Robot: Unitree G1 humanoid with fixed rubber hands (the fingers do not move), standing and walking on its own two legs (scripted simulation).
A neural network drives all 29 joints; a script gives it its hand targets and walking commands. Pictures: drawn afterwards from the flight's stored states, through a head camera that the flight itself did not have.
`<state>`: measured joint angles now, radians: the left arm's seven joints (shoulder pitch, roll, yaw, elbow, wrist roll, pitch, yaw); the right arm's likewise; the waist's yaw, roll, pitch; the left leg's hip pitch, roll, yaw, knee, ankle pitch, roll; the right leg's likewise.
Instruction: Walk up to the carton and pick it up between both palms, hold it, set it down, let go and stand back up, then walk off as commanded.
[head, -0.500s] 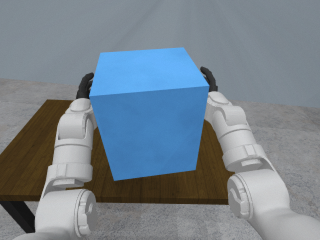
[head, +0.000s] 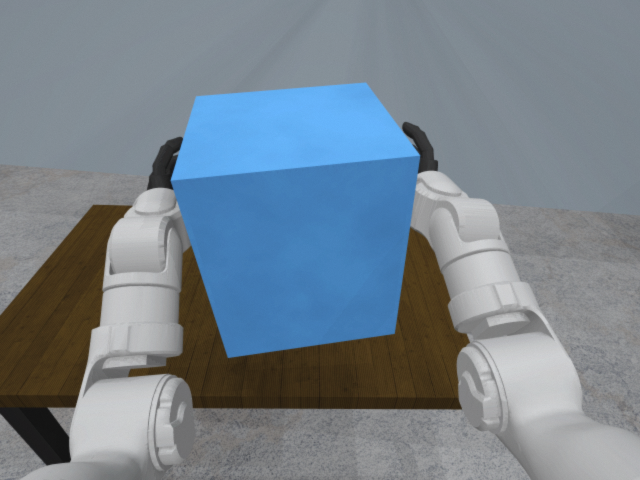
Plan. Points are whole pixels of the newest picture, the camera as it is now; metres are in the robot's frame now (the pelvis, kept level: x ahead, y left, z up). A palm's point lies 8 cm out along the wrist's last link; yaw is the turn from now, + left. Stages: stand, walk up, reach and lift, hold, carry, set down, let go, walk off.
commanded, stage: hold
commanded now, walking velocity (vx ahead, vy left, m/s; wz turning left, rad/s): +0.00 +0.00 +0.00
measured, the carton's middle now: (298, 218) +0.37 +0.01 +0.20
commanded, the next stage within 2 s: none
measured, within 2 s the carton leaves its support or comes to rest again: neither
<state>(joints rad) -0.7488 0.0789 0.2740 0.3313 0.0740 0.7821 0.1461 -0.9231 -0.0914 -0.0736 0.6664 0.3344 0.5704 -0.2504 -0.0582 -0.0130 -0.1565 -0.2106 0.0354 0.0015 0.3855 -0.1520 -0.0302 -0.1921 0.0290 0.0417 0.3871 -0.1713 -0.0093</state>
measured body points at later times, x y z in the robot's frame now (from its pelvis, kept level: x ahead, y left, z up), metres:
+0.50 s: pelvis +0.00 +0.00 +0.00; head -0.09 +0.01 +0.44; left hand +0.38 +0.16 +0.24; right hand +0.38 -0.14 +0.26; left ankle +0.04 +0.14 -0.74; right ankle +0.02 -0.11 -0.74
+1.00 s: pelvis +0.00 +0.00 +0.00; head -0.09 +0.01 +0.44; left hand +0.38 +0.16 +0.25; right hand +0.38 -0.15 +0.26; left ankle +0.04 +0.14 -0.74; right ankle +0.02 -0.11 -0.74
